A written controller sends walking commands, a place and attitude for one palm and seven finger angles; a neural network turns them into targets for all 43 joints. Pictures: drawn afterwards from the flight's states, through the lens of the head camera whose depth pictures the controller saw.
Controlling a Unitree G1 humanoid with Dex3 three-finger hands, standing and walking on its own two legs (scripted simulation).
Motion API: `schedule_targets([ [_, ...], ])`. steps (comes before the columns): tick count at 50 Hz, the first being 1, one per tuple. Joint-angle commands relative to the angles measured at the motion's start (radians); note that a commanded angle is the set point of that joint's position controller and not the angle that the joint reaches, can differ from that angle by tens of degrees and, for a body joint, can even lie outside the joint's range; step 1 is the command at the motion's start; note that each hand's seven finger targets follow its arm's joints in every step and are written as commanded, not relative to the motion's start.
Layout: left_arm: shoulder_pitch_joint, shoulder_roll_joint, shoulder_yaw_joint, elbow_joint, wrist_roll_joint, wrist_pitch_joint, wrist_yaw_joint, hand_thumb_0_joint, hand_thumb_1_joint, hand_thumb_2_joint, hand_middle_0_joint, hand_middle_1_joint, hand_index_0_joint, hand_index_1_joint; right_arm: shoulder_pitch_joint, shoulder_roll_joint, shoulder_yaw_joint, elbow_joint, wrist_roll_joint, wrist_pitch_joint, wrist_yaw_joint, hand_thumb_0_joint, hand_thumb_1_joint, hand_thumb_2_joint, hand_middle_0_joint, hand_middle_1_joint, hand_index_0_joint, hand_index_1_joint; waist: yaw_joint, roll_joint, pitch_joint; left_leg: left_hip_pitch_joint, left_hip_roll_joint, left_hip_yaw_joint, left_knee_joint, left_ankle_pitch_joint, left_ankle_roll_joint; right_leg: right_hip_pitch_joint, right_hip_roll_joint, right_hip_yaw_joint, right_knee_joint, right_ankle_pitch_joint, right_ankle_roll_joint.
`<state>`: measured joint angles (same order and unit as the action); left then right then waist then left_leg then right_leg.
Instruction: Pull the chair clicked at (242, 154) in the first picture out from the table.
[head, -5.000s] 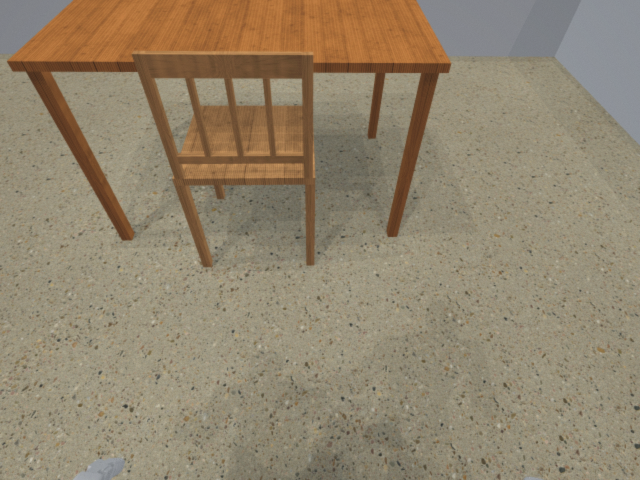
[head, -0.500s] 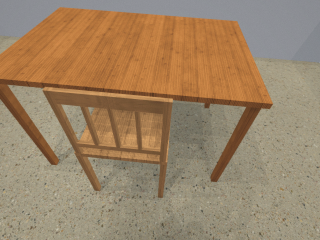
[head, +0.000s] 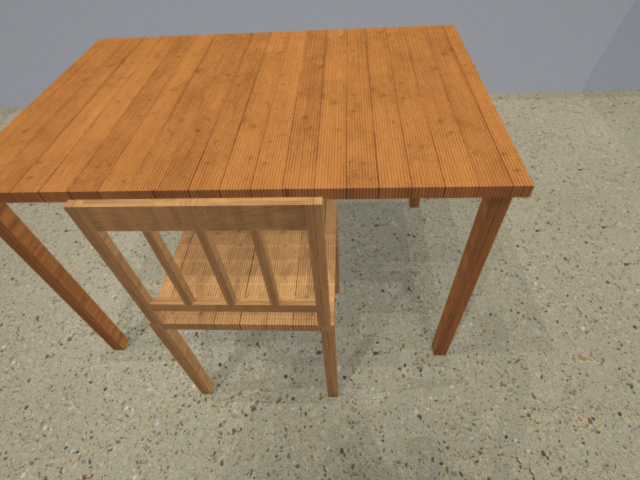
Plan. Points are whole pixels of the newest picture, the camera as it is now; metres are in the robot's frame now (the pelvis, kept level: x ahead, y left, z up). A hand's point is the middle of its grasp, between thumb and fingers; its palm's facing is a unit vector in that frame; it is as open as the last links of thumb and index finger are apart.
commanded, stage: look again from close up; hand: left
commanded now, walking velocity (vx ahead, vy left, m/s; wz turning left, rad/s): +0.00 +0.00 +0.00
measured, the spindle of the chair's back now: (218, 268) +0.50 +0.24 -0.11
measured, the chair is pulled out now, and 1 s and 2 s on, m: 0.00 0.00 0.00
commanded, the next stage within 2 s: shuffle to correct the standing spot in 0.74 s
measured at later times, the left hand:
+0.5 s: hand out of the picture +0.00 +0.14 -0.17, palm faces +0.04 -0.98 -0.22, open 7.3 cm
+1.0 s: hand out of the picture -0.01 +0.15 -0.17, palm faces +0.06 -0.98 -0.20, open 7.3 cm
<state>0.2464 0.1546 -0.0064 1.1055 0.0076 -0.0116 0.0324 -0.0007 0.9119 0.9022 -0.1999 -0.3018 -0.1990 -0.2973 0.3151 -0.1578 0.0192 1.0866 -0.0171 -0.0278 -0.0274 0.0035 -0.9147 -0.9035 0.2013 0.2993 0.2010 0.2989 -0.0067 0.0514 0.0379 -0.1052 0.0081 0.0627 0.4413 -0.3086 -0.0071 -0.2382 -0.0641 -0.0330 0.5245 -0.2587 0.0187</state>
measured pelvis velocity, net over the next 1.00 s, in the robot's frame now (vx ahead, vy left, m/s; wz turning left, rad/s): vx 0.00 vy -0.02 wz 0.02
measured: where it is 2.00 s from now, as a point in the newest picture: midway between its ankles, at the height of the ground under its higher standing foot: outside the picture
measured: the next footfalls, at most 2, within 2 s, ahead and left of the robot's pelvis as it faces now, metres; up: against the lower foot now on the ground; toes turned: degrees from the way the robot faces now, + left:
right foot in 1.64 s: +0.11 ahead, -0.07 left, +0.00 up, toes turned +1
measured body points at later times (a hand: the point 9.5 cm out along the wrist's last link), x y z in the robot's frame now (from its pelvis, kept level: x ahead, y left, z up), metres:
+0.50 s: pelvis +0.00 -0.03 +0.00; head +0.02 -0.05 +0.45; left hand +0.00 +0.19 -0.15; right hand +0.00 -0.25 -0.17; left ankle -0.04 +0.12 -0.74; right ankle +0.01 -0.13 -0.74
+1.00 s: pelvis +0.00 -0.02 +0.00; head +0.01 -0.03 +0.45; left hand -0.01 +0.20 -0.16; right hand -0.03 -0.23 -0.17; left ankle -0.04 +0.12 -0.74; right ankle +0.01 -0.13 -0.74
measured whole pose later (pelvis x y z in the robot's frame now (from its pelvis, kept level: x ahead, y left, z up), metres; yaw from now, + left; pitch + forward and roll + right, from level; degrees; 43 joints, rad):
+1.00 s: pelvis +0.00 -0.02 +0.00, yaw +1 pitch -1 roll +0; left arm 0.28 0.14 0.01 1.11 0.02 -0.01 0.03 0.00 0.92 0.90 -0.20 -0.30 -0.20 -0.30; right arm 0.33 -0.13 0.01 1.13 -0.02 -0.01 -0.02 0.00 -0.91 -0.90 0.20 0.30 0.20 0.30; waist 0.01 0.01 0.04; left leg -0.14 0.06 0.03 0.46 -0.31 -0.03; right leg -0.24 -0.02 -0.07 0.50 -0.25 -0.02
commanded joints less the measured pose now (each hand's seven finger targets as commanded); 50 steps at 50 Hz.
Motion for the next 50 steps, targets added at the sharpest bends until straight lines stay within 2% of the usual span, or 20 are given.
schedule_targets([
  [1,0.054,0.116,0.024,-0.021,0.001,-0.015,0.001,0.000,0.900,0.900,-0.200,-0.300,-0.200,-0.300,0.063,-0.083,-0.017,-0.015,0.002,-0.008,-0.003,0.000,-0.900,-0.900,0.200,0.300,0.200,0.300,0.010,-0.072,0.023,-0.098,0.082,-0.062,-0.093,0.186,0.028,0.058,-0.050,0.053,-0.076,0.209,-0.048],
  [11,0.051,0.122,0.029,-0.015,0.001,-0.021,0.000,0.000,0.900,0.900,-0.200,-0.300,-0.200,-0.300,0.051,-0.071,-0.018,0.011,0.002,-0.001,-0.004,0.000,-0.900,-0.900,0.200,0.300,0.200,0.300,0.007,-0.071,0.005,-0.074,0.079,-0.048,-0.084,0.173,0.015,0.067,-0.059,0.068,-0.106,0.247,-0.057],
  [19,0.053,0.126,0.028,-0.006,0.001,-0.021,-0.002,0.000,0.900,0.900,-0.200,-0.300,-0.200,-0.300,0.047,-0.065,-0.019,0.022,0.003,0.006,-0.002,0.000,-0.900,-0.900,0.200,0.300,0.200,0.300,0.004,-0.067,0.022,-0.064,0.075,-0.037,-0.084,0.122,0.007,0.037,-0.062,0.083,-0.162,0.155,-0.060],
  [20,0.052,0.123,0.028,-0.007,0.002,-0.020,-0.002,0.000,0.900,0.900,-0.200,-0.300,-0.200,-0.300,0.049,-0.059,-0.019,0.024,0.003,0.007,-0.003,0.000,-0.900,-0.900,0.200,0.300,0.200,0.300,0.001,-0.082,0.031,-0.062,0.081,-0.041,-0.092,0.120,0.008,0.031,-0.054,0.079,-0.166,0.140,-0.059],
  [23,0.057,0.125,0.029,-0.007,0.001,-0.022,-0.002,0.000,0.900,0.900,-0.200,-0.300,-0.200,-0.300,0.052,-0.063,-0.020,0.025,0.003,0.004,-0.002,0.000,-0.900,-0.900,0.200,0.300,0.200,0.300,0.004,-0.058,0.010,-0.060,0.079,-0.040,-0.086,0.137,0.006,0.046,-0.057,0.081,-0.164,0.161,-0.059],
  [25,0.060,0.119,0.028,-0.007,0.001,-0.021,-0.002,0.000,0.900,0.900,-0.200,-0.300,-0.200,-0.300,0.055,-0.059,-0.019,0.028,0.004,0.005,-0.005,0.000,-0.900,-0.900,0.200,0.300,0.200,0.300,0.003,-0.072,0.013,-0.061,0.085,-0.041,-0.094,0.131,0.006,0.049,-0.050,0.077,-0.168,0.153,-0.059],
  [31,0.065,0.111,0.029,-0.007,0.001,-0.020,-0.001,0.000,0.900,0.900,-0.200,-0.300,-0.200,-0.300,0.061,-0.058,-0.020,0.031,0.004,0.002,-0.005,0.000,-0.900,-0.900,0.200,0.300,0.200,0.300,0.008,-0.044,0.029,-0.076,0.087,-0.044,-0.098,0.142,0.004,0.050,-0.047,0.070,-0.163,0.158,-0.058],
  [38,0.072,0.108,0.030,-0.006,0.001,-0.019,-0.002,0.000,0.900,0.900,-0.200,-0.300,-0.200,-0.300,0.072,-0.050,-0.018,0.035,0.003,0.003,-0.005,0.000,-0.900,-0.900,0.200,0.300,0.200,0.300,0.010,-0.056,0.039,-0.090,0.083,-0.046,-0.104,0.118,0.005,0.043,-0.046,0.071,-0.176,0.099,-0.057],
  [42,0.076,0.104,0.031,-0.009,0.001,-0.019,-0.001,0.000,0.900,0.900,-0.200,-0.300,-0.200,-0.300,0.080,-0.045,-0.020,0.037,0.003,0.001,-0.005,0.000,-0.900,-0.900,0.200,0.300,0.200,0.300,0.011,-0.055,0.035,-0.091,0.084,-0.049,-0.104,0.131,0.007,0.049,-0.045,0.067,-0.170,0.110,-0.056],
  [44,0.084,0.104,0.033,-0.010,0.004,-0.019,-0.002,0.000,0.900,0.900,-0.200,-0.300,-0.200,-0.300,0.092,-0.045,-0.018,0.043,0.000,0.003,-0.004,0.000,-0.900,-0.900,0.200,0.300,0.200,0.300,0.017,-0.045,0.029,-0.099,0.073,-0.036,-0.089,0.077,0.007,0.055,-0.050,0.073,-0.167,0.043,-0.064],
  [46,0.086,0.112,0.040,-0.019,0.009,-0.012,-0.003,0.000,0.900,0.900,-0.200,-0.300,-0.200,-0.300,0.103,-0.046,-0.021,0.039,-0.002,0.012,0.001,0.000,-0.900,-0.900,0.200,0.300,0.200,0.300,0.020,-0.062,0.061,-0.134,0.055,-0.024,-0.066,-0.020,0.012,0.027,-0.056,0.098,-0.186,-0.121,-0.073],
  [48,0.100,0.130,0.052,-0.028,0.011,-0.008,-0.004,0.000,0.900,0.900,-0.200,-0.300,-0.200,-0.300,0.110,-0.038,-0.023,0.029,-0.006,0.020,0.006,0.000,-0.900,-0.900,0.200,0.300,0.200,0.300,0.025,-0.121,0.084,-0.172,0.030,-0.007,-0.010,-0.073,0.014,0.001,-0.087,0.145,-0.224,-0.254,-0.094],
  [50,0.109,0.145,0.063,-0.038,0.014,-0.003,-0.004,0.000,0.900,0.900,-0.200,-0.300,-0.200,-0.300,0.119,-0.032,-0.028,0.018,-0.007,0.025,0.008,0.000,-0.900,-0.900,0.200,0.300,0.200,0.300,0.023,-0.153,0.083,-0.173,0.018,0.010,0.040,-0.093,0.016,-0.020,-0.123,0.185,-0.258,-0.320,-0.117],
])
